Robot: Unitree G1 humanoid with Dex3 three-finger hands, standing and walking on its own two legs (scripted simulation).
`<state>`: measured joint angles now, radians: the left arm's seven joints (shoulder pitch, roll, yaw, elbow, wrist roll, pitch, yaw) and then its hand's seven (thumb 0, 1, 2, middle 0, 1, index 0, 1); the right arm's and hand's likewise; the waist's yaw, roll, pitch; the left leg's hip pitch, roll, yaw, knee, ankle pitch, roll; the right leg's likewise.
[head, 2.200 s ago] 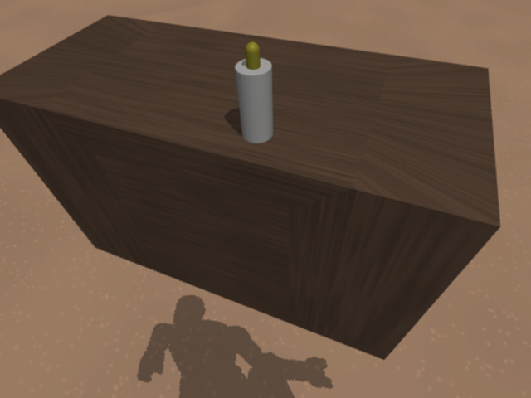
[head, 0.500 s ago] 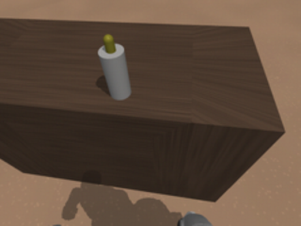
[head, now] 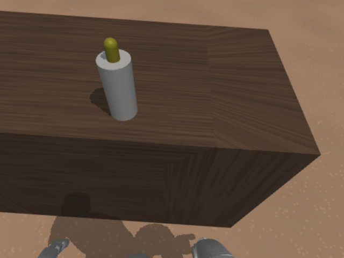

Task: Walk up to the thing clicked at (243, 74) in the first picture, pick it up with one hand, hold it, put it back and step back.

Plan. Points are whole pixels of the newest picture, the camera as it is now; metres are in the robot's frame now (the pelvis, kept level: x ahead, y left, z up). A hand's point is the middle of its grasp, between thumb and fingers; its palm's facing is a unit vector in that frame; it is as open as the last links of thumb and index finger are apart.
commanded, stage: walk up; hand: left
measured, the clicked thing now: (118, 80) +0.45 +0.17 +0.15
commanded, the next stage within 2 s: stand in 1.36 s
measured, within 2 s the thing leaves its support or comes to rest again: neither
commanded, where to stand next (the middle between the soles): +0.04 -0.03 m, yaw -2 degrees
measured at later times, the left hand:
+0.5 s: hand out of the picture +0.11 +0.23 -0.14, palm faces -0.06 -0.94 -0.35, open 7.4 cm
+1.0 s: hand out of the picture +0.10 +0.23 -0.13, palm faces -0.07 -0.94 -0.32, open 7.4 cm
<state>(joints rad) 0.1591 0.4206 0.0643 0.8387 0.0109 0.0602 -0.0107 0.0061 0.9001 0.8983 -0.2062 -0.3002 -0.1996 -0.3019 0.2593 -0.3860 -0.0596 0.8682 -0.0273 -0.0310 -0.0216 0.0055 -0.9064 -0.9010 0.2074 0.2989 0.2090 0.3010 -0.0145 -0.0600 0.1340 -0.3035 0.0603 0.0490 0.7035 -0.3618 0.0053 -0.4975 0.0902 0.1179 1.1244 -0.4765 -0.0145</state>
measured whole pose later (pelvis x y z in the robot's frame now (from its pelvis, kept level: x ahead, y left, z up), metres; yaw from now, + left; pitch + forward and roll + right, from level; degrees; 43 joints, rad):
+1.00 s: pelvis +0.00 -0.02 +0.03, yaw -4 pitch -3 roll +0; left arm 0.07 0.34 0.01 1.14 0.00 0.00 -0.02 0.01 0.90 0.90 -0.21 -0.30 -0.20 -0.30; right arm 0.10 -0.36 -0.01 1.12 -0.01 -0.02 0.01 0.01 -0.91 -0.90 0.20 0.30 0.21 0.30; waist 0.00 0.00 0.05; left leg -0.12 0.05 0.03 0.37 -0.19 -0.03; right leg -0.13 0.00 0.06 0.37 -0.19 0.02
